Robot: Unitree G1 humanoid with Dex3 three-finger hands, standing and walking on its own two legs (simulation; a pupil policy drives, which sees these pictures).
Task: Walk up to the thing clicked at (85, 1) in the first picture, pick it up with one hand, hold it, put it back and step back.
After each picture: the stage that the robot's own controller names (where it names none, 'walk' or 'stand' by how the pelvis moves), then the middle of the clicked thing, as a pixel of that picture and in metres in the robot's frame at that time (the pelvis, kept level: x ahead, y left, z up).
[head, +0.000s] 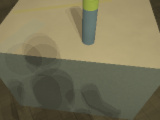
stand; (89, 21) +0.67 +0.00 +0.03
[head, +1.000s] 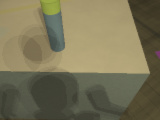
walk; (54, 26) +0.56 +0.17 +0.06
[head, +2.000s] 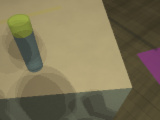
stand; (28, 47) +0.46 +0.24 +0.04
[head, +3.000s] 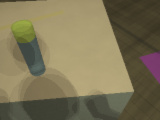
stand; (31, 51) +0.46 +0.23 +0.03
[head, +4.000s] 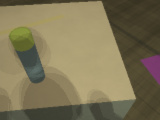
stand; (30, 58) +0.43 +0.23 +0.03
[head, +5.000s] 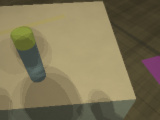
stand; (31, 58) +0.43 +0.23 +0.03
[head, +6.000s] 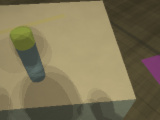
stand; (30, 58) +0.43 +0.23 +0.03
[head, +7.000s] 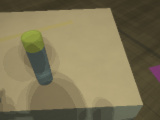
rise first; (39, 61) +0.43 +0.22 +0.03
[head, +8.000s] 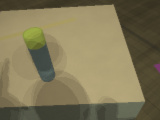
go down; (41, 57) +0.44 +0.22 +0.03
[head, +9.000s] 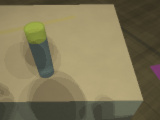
go down; (41, 53) +0.45 +0.21 +0.04
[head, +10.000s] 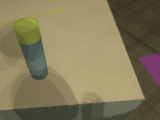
go down; (34, 53) +0.42 +0.20 +0.06
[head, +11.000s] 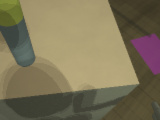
close in; (17, 36) +0.44 +0.21 +0.09
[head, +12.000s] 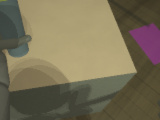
close; (9, 20) +0.48 +0.21 +0.11
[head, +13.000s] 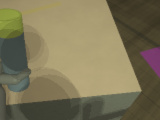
lift; (13, 55) +0.36 +0.22 +0.13
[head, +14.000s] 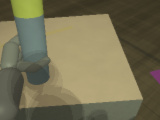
lift; (33, 42) +0.33 +0.16 +0.24
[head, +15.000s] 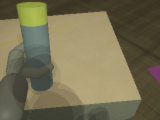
hold; (37, 50) +0.34 +0.15 +0.20
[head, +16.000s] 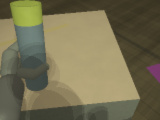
hold; (32, 49) +0.33 +0.16 +0.20
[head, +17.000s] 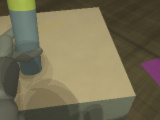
crouch; (26, 35) +0.40 +0.18 +0.20
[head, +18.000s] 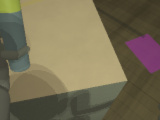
lower; (13, 35) +0.46 +0.21 +0.10
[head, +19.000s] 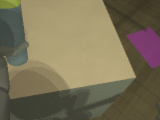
lower; (11, 28) +0.47 +0.21 +0.10
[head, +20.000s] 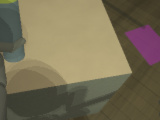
lower; (8, 24) +0.48 +0.21 +0.10
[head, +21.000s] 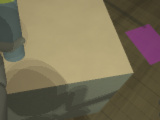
lower; (7, 24) +0.48 +0.21 +0.11
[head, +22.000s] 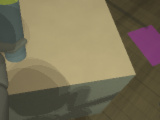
rest; (9, 25) +0.47 +0.21 +0.11
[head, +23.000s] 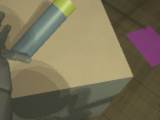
withdraw; (43, 28) +0.51 +0.12 +0.06
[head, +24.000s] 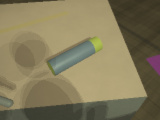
sink last; (76, 55) +0.51 +0.07 -0.02
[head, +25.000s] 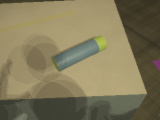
stand; (80, 52) +0.52 +0.07 -0.02
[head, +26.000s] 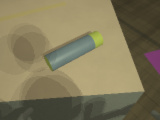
stand; (75, 49) +0.50 +0.07 +0.00
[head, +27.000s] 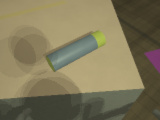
stand; (77, 50) +0.49 +0.06 +0.01
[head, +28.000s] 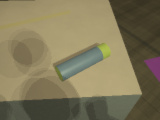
stand; (83, 61) +0.48 +0.03 -0.04
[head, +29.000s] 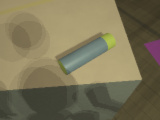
walk; (87, 52) +0.48 +0.01 -0.05
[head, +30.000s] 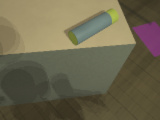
walk; (94, 26) +0.62 -0.03 -0.05
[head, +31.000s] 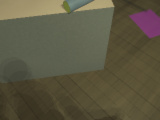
walk; out of the picture +0.89 +0.06 -0.04
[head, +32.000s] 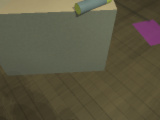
stand; (93, 2) +0.96 -0.03 -0.04
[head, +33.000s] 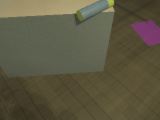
stand; (95, 8) +0.93 -0.04 -0.06
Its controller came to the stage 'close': yes
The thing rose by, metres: 0.21
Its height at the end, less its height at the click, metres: -0.14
